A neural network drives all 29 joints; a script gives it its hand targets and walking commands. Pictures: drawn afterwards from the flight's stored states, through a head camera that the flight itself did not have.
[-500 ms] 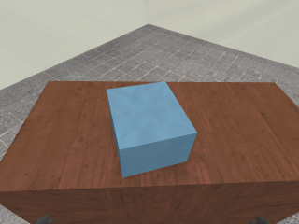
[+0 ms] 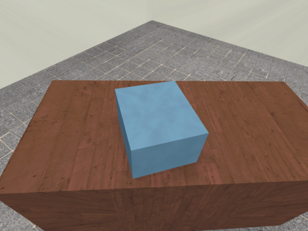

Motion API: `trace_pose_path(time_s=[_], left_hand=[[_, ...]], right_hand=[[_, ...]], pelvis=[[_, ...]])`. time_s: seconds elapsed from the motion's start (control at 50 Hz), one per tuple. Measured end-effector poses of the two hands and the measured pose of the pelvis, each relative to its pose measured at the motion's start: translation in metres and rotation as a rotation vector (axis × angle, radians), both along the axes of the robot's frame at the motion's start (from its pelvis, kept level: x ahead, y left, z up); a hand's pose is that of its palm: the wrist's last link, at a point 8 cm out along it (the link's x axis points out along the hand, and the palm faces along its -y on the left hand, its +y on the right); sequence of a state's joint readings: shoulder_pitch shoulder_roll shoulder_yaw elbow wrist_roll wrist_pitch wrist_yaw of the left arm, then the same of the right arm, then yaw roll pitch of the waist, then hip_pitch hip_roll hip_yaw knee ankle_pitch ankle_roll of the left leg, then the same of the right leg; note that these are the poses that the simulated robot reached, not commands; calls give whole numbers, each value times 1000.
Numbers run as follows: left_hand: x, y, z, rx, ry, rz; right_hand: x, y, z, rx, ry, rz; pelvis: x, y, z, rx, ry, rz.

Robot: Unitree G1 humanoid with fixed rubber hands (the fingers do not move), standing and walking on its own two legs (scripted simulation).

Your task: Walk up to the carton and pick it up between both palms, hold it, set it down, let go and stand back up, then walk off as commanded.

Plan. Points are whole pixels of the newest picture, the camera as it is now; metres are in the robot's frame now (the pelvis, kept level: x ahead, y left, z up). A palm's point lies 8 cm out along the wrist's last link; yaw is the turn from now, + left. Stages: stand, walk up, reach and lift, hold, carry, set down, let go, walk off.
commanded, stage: stand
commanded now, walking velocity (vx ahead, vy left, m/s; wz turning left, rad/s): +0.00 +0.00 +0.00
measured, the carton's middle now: (155, 125) +0.50 -0.01 -0.04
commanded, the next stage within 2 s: walk off in 1.56 s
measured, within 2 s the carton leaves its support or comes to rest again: neither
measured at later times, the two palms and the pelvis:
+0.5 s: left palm out of the picture +0.08 +0.31 -0.11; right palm out of the picture +0.08 -0.32 -0.10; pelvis +0.00 +0.00 +0.00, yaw +1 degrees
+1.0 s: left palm out of the picture +0.09 +0.31 -0.11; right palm out of the picture +0.09 -0.32 -0.09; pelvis +0.00 +0.00 +0.00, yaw +1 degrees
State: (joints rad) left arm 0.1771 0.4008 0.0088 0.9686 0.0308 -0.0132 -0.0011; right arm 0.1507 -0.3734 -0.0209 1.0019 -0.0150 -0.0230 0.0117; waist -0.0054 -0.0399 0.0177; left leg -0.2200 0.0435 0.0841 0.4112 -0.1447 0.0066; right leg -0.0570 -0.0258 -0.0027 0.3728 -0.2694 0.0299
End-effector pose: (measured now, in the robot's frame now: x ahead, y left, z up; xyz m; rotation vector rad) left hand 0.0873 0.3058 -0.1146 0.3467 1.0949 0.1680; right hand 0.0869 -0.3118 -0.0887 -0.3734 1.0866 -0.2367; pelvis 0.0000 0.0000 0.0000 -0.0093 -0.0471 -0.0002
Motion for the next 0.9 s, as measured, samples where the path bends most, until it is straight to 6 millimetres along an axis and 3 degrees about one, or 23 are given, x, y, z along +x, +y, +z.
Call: trace_pose_path(time_s=[0.42,0.9], left_hand=[[-12,3,1,13,42,14],[-2,3,3,15,36,21]], right_hand=[[-10,-3,-6,6,52,-14],[1,-5,-5,2,48,-13]], pelvis=[[-3,0,1,1,0,9],[0,-1,2,1,-1,12]])
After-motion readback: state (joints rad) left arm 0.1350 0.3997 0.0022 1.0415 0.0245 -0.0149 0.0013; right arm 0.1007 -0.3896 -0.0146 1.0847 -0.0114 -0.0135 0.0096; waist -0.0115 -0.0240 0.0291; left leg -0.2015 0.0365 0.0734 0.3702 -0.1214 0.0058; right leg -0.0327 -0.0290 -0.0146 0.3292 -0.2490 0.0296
